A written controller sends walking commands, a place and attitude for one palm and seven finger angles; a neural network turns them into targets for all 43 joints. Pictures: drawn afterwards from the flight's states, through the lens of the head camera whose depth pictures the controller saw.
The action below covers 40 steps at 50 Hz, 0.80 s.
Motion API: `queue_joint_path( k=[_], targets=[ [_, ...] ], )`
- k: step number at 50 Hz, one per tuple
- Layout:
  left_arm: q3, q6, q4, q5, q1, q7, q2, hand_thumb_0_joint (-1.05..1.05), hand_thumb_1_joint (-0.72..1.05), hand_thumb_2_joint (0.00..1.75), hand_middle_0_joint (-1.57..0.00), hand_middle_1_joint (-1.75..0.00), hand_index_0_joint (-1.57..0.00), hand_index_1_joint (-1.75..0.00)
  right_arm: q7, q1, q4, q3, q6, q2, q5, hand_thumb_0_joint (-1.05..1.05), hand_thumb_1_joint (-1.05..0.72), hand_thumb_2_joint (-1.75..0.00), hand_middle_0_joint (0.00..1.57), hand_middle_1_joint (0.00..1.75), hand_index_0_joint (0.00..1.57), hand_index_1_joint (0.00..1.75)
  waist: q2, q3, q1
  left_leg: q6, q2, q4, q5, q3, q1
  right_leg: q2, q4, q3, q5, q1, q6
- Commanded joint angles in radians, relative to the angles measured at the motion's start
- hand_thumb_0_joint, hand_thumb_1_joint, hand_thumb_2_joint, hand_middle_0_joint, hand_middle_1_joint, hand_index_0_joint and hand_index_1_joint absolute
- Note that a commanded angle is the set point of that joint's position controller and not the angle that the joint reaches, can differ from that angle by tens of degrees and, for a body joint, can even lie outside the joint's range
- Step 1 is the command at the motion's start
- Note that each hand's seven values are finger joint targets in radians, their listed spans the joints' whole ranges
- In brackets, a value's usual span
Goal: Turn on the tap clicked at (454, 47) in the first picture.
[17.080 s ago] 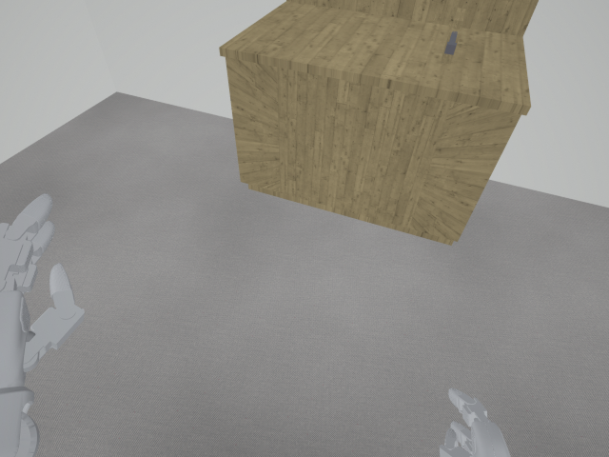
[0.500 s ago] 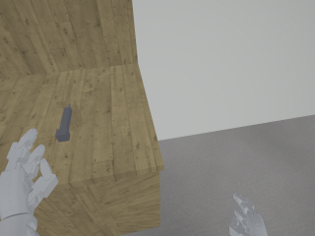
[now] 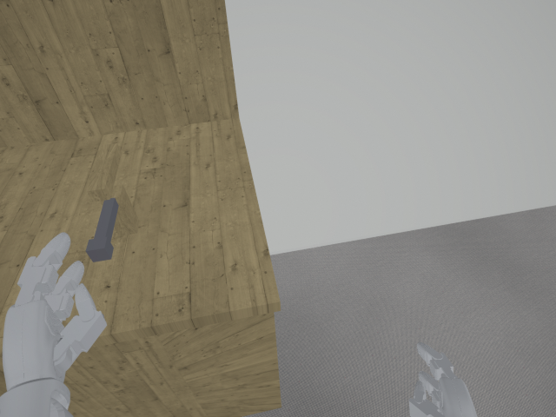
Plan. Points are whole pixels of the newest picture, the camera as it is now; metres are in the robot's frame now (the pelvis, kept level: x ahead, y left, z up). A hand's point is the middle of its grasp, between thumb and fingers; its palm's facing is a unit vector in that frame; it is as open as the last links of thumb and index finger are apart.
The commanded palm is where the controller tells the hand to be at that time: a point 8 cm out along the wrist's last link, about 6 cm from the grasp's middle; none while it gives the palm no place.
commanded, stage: reach beside the lever's end, fingers flat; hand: left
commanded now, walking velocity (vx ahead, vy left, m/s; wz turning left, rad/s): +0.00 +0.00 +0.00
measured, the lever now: (100, 249) +0.33 +0.33 +0.07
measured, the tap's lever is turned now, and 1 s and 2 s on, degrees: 0 0 0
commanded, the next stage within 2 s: none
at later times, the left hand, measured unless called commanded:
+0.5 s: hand (93, 312) +0.20 +0.25 +0.12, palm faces +0.49 -0.86 -0.13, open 7.5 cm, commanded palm +0.15 +0.30 +0.13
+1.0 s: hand (87, 294) +0.23 +0.28 +0.10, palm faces +0.52 -0.84 -0.12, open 7.6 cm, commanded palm +0.19 +0.33 +0.10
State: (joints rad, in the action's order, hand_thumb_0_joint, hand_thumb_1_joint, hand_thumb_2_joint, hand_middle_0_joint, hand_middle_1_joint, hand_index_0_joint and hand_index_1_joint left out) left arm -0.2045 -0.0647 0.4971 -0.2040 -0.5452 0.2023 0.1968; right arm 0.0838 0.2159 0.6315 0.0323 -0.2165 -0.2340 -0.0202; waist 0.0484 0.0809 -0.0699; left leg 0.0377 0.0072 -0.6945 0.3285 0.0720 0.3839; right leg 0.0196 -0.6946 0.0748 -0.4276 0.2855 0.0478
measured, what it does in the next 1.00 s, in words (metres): stands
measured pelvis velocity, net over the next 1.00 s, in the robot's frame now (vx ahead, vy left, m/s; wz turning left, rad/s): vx -0.01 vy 0.02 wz -0.02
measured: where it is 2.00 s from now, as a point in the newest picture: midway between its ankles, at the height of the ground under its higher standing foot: outside the picture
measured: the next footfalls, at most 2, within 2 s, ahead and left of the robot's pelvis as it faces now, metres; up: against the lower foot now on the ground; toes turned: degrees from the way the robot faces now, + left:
none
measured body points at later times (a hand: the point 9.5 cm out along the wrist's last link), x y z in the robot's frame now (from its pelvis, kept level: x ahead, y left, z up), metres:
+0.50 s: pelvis -0.01 +0.01 +0.00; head -0.02 -0.01 +0.45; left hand +0.16 +0.29 +0.13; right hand +0.18 -0.22 -0.08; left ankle +0.02 +0.15 -0.72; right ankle -0.04 -0.08 -0.72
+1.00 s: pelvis -0.01 +0.02 +0.00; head -0.01 +0.01 +0.45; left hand +0.20 +0.33 +0.11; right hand +0.17 -0.22 -0.09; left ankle +0.02 +0.15 -0.72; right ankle -0.04 -0.08 -0.72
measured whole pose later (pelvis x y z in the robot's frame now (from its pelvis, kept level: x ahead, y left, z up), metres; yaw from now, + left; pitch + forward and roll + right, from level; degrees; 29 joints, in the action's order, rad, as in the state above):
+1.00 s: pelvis -0.01 +0.02 +0.00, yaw -1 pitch +2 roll +0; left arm -0.31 0.08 0.10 -0.20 -0.28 0.19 0.22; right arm 0.08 0.19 0.68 0.02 -0.18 -0.23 -0.01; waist 0.04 0.05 -0.04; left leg 0.02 0.00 -0.70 0.31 0.05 0.43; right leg 0.01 -0.69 0.05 -0.40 0.33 0.03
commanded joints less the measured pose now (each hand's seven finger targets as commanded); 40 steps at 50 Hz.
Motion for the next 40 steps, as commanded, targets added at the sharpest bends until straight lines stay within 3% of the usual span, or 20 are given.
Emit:
queue_joint_path(
  k=[1,2,6,9,11,12,14,16,17,19,21,22,26,27,29,31,32,36,37,40],
  targets=[
    [-0.11,0.075,0.217,0.01,0.05,0.008,0.148,0.0,0.9,0.9,-0.2,-0.3,-0.2,-0.3,0.006,-0.129,-0.155,-0.039,-0.056,-0.098,0.0,0.0,-0.9,-0.9,0.2,0.3,0.2,0.3,-0.041,0.047,-0.004,-0.066,-0.027,0.06,-0.232,-0.049,-0.086,-0.037,0.151,-0.044,0.379,0.028,-0.047],
    [-0.076,0.075,0.204,0.01,0.066,0.003,0.115,0.0,0.9,0.9,-0.2,-0.3,-0.2,-0.3,0.006,-0.126,-0.157,-0.038,-0.053,-0.098,-0.001,0.0,-0.9,-0.9,0.2,0.3,0.2,0.3,-0.054,0.039,0.01,-0.066,-0.027,0.06,-0.225,-0.05,-0.085,-0.038,0.149,-0.042,0.371,0.039,-0.048],
    [-0.129,0.078,0.16,0.007,0.103,0.006,0.16,0.0,0.9,0.9,-0.2,-0.3,-0.2,-0.3,0.013,-0.132,-0.144,-0.041,-0.046,-0.101,-0.003,0.0,-0.9,-0.9,0.2,0.3,0.2,0.3,-0.057,0.017,0.004,-0.067,-0.029,0.069,-0.193,-0.048,-0.076,-0.032,0.165,-0.048,0.321,0.05,-0.048],
    [-0.136,0.09,0.128,-0.003,0.141,-0.001,0.16,0.0,0.9,0.9,-0.2,-0.3,-0.2,-0.3,0.016,-0.137,-0.142,-0.043,-0.044,-0.102,-0.002,0.0,-0.9,-0.9,0.2,0.3,0.2,0.3,-0.064,0.038,0.011,-0.066,-0.029,0.071,-0.186,-0.05,-0.077,-0.035,0.168,-0.056,0.314,0.045,-0.05],
    [-0.155,0.1,0.115,0.001,0.163,-0.002,0.178,0.0,0.9,0.9,-0.2,-0.3,-0.2,-0.3,0.017,-0.137,-0.132,-0.041,-0.043,-0.1,-0.004,0.0,-0.9,-0.9,0.2,0.3,0.2,0.3,-0.03,0.032,0.007,-0.065,-0.031,0.076,-0.181,-0.05,-0.078,-0.033,0.173,-0.058,0.297,0.046,-0.046],
    [-0.114,0.107,0.112,0.0,0.184,-0.007,0.141,0.0,0.9,0.9,-0.2,-0.3,-0.2,-0.3,0.016,-0.142,-0.137,-0.039,-0.046,-0.096,-0.004,0.0,-0.9,-0.9,0.2,0.3,0.2,0.3,-0.015,0.03,0.016,-0.064,-0.031,0.08,-0.171,-0.049,-0.082,-0.034,0.17,-0.055,0.279,0.055,-0.045],
    [-0.116,0.121,0.101,-0.003,0.2,-0.01,0.145,0.0,0.9,0.9,-0.2,-0.3,-0.2,-0.3,0.015,-0.143,-0.134,-0.043,-0.054,-0.102,-0.002,0.0,-0.9,-0.9,0.2,0.3,0.2,0.3,-0.027,0.048,0.018,-0.065,-0.03,0.077,-0.177,-0.048,-0.091,-0.033,0.168,-0.055,0.29,0.051,-0.045],
    [-0.145,0.126,0.069,0.0,0.171,-0.011,0.169,0.0,0.9,0.9,-0.2,-0.3,-0.2,-0.3,0.015,-0.139,-0.125,-0.046,-0.056,-0.107,0.0,0.0,-0.9,-0.9,0.2,0.3,0.2,0.3,-0.037,0.047,0.006,-0.064,-0.029,0.08,-0.18,-0.047,-0.084,-0.03,0.168,-0.053,0.292,0.045,-0.044],
    [-0.124,0.132,0.069,-0.004,0.192,-0.015,0.151,0.0,0.9,0.9,-0.2,-0.3,-0.2,-0.3,0.013,-0.141,-0.129,-0.045,-0.057,-0.105,-0.002,0.0,-0.9,-0.9,0.2,0.3,0.2,0.3,-0.035,0.051,0.017,-0.064,-0.029,0.082,-0.178,-0.046,-0.084,-0.033,0.164,-0.054,0.295,0.048,-0.044],
    [-0.131,0.138,0.054,-0.006,0.168,-0.018,0.152,0.0,0.9,0.9,-0.2,-0.3,-0.2,-0.3,0.01,-0.137,-0.13,-0.049,-0.057,-0.108,-0.001,0.0,-0.9,-0.9,0.2,0.3,0.2,0.3,-0.041,0.063,0.009,-0.062,-0.028,0.084,-0.19,-0.046,-0.081,-0.031,0.156,-0.049,0.307,0.035,-0.042],
    [-0.154,0.138,0.04,0.002,0.164,-0.01,0.173,0.0,0.9,0.9,-0.2,-0.3,-0.2,-0.3,0.009,-0.14,-0.125,-0.048,-0.054,-0.107,-0.001,0.0,-0.9,-0.9,0.2,0.3,0.2,0.3,-0.013,0.049,0.001,-0.061,-0.029,0.089,-0.177,-0.046,-0.079,-0.027,0.159,-0.045,0.281,0.046,-0.039],
    [-0.13,0.141,0.042,0.002,0.199,-0.008,0.153,0.0,0.9,0.9,-0.2,-0.3,-0.2,-0.3,0.008,-0.142,-0.129,-0.046,-0.052,-0.106,-0.002,0.0,-0.9,-0.9,0.2,0.3,0.2,0.3,-0.014,0.039,0.017,-0.06,-0.028,0.09,-0.167,-0.045,-0.077,-0.03,0.16,-0.044,0.266,0.056,-0.039],
    [-0.17,0.16,0.009,0.011,0.221,0.013,0.19,0.0,0.9,0.9,-0.2,-0.29,-0.2,-0.29,0.01,-0.146,-0.116,-0.049,-0.048,-0.109,0.001,0.0,-0.9,-0.9,0.2,0.3,0.2,0.3,-0.026,0.034,0.013,-0.059,-0.026,0.094,-0.133,-0.04,-0.064,-0.022,0.164,-0.043,0.209,0.07,-0.037],
    [-0.12,0.166,0.012,0.012,0.26,0.011,0.146,0.0,0.9,0.9,-0.19,-0.29,-0.19,-0.29,0.008,-0.149,-0.123,-0.045,-0.047,-0.106,0.0,0.0,-0.9,-0.9,0.2,0.3,0.2,0.3,-0.025,0.027,0.028,-0.06,-0.029,0.095,-0.12,-0.038,-0.062,-0.025,0.161,-0.042,0.194,0.081,-0.038],
    [-0.139,0.175,-0.014,0.01,0.295,0.015,0.171,0.0,0.9,0.9,-0.19,-0.28,-0.19,-0.28,0.01,-0.154,-0.118,-0.048,-0.048,-0.113,0.002,0.0,-0.9,-0.9,0.2,0.3,0.2,0.3,-0.039,0.043,0.031,-0.062,-0.029,0.091,-0.098,-0.037,-0.062,-0.022,0.167,-0.048,0.166,0.089,-0.04],
    [-0.163,0.18,-0.033,0.018,0.324,0.017,0.196,0.0,0.9,0.9,-0.19,-0.28,-0.19,-0.28,0.012,-0.152,-0.105,-0.047,-0.045,-0.112,0.002,0.0,-0.9,-0.9,0.2,0.3,0.2,0.3,-0.011,0.048,0.025,-0.06,-0.029,0.096,-0.099,-0.037,-0.065,-0.021,0.166,-0.049,0.163,0.082,-0.035],
    [-0.135,0.183,-0.032,0.018,0.331,0.012,0.17,0.0,0.9,0.9,-0.19,-0.27,-0.19,-0.27,0.011,-0.155,-0.112,-0.047,-0.043,-0.11,0.001,0.0,-0.9,-0.9,0.2,0.3,0.2,0.3,0.01,0.061,0.033,-0.059,-0.029,0.096,-0.102,-0.037,-0.073,-0.023,0.162,-0.049,0.166,0.083,-0.034],
    [-0.185,0.176,-0.101,0.014,0.343,0.002,0.213,0.0,0.9,0.9,-0.19,-0.26,-0.19,-0.26,0.013,-0.148,-0.097,-0.048,-0.034,-0.115,0.002,0.0,-0.9,-0.9,0.2,0.3,0.2,0.3,-0.001,0.069,0.022,-0.057,-0.027,0.097,-0.127,-0.037,-0.067,-0.019,0.158,-0.047,0.202,0.063,-0.032],
    [-0.155,0.18,-0.096,0.01,0.351,-0.003,0.179,0.0,0.9,0.9,-0.19,-0.26,-0.19,-0.26,0.01,-0.152,-0.106,-0.049,-0.033,-0.112,0.001,0.0,-0.9,-0.9,0.2,0.3,0.2,0.3,0.009,0.082,0.028,-0.056,-0.027,0.099,-0.135,-0.037,-0.074,-0.021,0.151,-0.043,0.213,0.061,-0.031],
    [-0.155,0.184,-0.116,0.007,0.361,-0.006,0.181,0.0,0.9,0.9,-0.18,-0.25,-0.18,-0.25,0.008,-0.145,-0.109,-0.051,-0.032,-0.118,0.004,0.0,-0.9,-0.9,0.2,0.3,0.2,0.3,-0.011,0.085,0.029,-0.057,-0.025,0.093,-0.158,-0.036,-0.076,-0.017,0.143,-0.038,0.244,0.063,-0.033]
  ],
)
